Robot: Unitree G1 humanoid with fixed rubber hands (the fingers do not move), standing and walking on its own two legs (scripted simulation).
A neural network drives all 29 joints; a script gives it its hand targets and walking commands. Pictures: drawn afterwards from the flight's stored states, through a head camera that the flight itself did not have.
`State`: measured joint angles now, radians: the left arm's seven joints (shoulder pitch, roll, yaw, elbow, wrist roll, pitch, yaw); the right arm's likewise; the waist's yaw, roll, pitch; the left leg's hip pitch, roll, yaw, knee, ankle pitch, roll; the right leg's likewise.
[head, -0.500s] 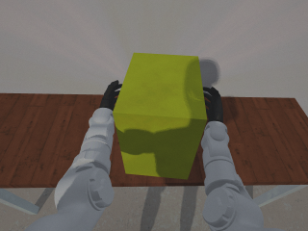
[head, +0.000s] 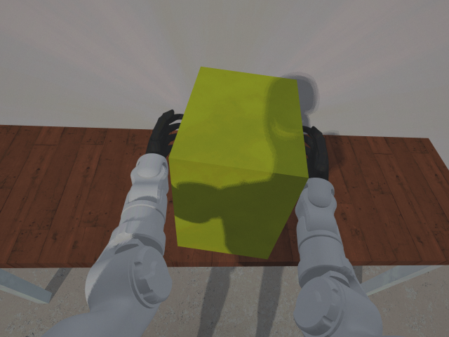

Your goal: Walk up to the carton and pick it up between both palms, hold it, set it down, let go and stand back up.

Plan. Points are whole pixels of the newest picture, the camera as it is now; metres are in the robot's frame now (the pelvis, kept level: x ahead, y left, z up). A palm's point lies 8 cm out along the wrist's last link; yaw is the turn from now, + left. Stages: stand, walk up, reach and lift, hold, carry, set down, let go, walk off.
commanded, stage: set down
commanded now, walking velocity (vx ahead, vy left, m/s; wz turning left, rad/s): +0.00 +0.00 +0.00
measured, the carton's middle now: (235, 165) +0.44 -0.03 +0.01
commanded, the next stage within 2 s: none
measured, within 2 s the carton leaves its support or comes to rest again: rests again in 0.94 s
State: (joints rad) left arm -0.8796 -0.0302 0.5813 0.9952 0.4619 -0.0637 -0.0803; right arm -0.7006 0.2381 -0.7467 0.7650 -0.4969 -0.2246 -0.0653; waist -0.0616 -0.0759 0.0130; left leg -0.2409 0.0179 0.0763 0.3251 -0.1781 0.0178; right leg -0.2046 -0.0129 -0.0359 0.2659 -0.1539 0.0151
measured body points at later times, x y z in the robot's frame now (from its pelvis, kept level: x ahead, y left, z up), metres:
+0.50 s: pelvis +0.00 +0.00 +0.00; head +0.06 +0.03 +0.44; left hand +0.45 +0.12 +0.07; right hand +0.39 -0.17 +0.07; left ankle -0.01 +0.10 -0.75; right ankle -0.02 -0.13 -0.75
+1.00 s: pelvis -0.01 +0.00 +0.00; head +0.07 +0.04 +0.44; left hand +0.45 +0.12 +0.04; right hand +0.39 -0.17 +0.05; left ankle -0.01 +0.10 -0.75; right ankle -0.02 -0.13 -0.75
